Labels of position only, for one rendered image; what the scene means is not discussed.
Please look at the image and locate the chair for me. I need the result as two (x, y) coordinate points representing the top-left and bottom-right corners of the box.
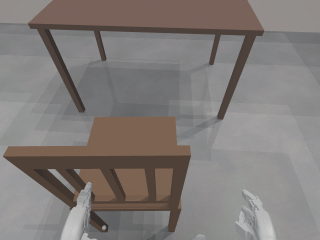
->
(3, 116), (191, 233)

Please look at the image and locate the table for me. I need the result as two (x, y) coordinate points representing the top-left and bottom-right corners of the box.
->
(28, 0), (265, 120)

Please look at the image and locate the robot right shin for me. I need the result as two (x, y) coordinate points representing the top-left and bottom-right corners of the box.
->
(196, 234), (206, 238)

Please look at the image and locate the robot left hand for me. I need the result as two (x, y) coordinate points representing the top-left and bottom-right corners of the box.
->
(60, 182), (97, 240)

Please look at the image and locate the robot right hand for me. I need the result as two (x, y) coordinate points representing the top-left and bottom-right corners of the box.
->
(235, 189), (277, 240)

